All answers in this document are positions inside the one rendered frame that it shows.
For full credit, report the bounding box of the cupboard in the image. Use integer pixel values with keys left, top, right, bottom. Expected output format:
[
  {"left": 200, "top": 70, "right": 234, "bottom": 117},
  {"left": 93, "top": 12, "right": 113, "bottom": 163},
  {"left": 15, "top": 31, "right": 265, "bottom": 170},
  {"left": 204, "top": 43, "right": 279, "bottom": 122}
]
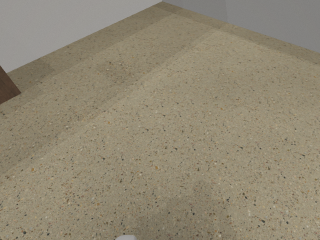
[{"left": 0, "top": 66, "right": 21, "bottom": 104}]

